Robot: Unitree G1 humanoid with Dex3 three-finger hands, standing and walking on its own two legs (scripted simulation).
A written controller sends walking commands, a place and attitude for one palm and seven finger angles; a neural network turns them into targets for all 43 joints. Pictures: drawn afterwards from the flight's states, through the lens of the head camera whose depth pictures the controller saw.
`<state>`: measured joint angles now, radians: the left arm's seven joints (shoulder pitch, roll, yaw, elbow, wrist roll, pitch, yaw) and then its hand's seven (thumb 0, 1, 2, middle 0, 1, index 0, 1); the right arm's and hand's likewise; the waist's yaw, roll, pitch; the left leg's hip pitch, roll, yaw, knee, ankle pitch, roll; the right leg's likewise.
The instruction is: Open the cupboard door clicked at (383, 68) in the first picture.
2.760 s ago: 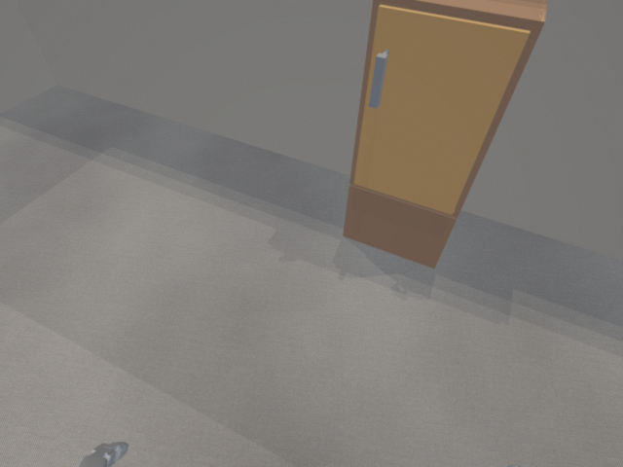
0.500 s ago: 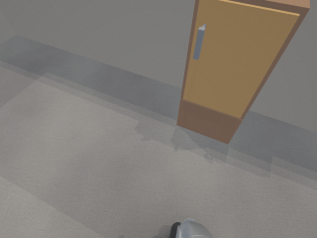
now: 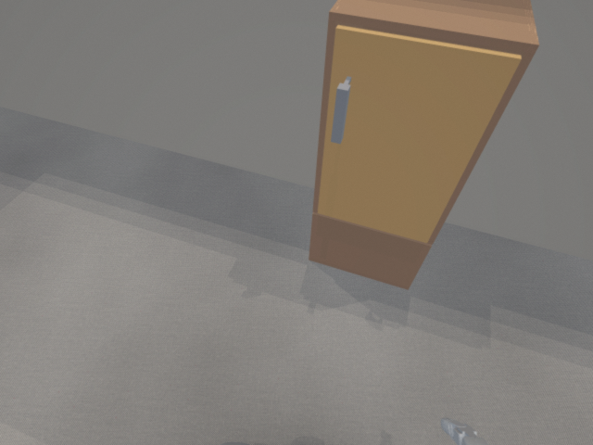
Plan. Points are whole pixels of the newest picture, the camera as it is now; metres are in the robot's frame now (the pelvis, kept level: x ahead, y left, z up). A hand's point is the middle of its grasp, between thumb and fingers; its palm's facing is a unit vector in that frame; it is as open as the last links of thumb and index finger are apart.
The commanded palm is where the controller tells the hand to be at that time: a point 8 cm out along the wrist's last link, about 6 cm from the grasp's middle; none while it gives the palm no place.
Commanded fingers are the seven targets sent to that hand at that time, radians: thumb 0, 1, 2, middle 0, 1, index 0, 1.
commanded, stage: turn to face it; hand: left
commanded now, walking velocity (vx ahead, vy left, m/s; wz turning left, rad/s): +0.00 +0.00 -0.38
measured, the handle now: (342, 110) +0.83 -0.01 -0.01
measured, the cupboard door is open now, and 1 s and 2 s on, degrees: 0 0 0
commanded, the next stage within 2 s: take the last steps up to it in 0.24 s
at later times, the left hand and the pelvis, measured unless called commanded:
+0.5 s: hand out of the picture +0.13 +0.17 -0.16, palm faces -0.22 -0.95 -0.24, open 7.4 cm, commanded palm none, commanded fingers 0.00 0.90 0.90 -0.20 -0.30 -0.20 -0.30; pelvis +0.01 +0.00 -0.01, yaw -12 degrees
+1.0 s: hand (197, 427) +0.16 +0.18 -0.18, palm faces -0.24 -0.96 -0.15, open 7.4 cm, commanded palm none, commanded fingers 0.00 0.90 0.90 -0.20 -0.30 -0.20 -0.30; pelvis +0.14 +0.00 +0.00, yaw -16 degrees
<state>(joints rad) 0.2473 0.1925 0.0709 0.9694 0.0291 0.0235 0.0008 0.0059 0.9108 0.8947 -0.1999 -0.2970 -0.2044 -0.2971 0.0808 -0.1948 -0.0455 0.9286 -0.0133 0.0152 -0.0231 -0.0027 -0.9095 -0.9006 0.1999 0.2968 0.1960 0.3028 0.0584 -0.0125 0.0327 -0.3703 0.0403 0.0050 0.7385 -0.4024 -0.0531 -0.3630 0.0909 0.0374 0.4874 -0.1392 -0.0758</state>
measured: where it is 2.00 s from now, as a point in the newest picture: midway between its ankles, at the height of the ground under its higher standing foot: outside the picture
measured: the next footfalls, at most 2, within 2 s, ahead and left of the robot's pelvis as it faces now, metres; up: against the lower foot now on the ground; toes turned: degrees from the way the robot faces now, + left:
left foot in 0.06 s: +0.04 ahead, +0.13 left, +0.00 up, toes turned +0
right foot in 0.46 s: +0.00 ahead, -0.11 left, +0.00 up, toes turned -17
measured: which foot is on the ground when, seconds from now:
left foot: up 0.00-0.04, down 0.06-0.46, up 0.48-0.82, down 0.84-1.00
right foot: down 0.00-0.06, up 0.08-0.44, down 0.46-0.86, up 0.88-1.00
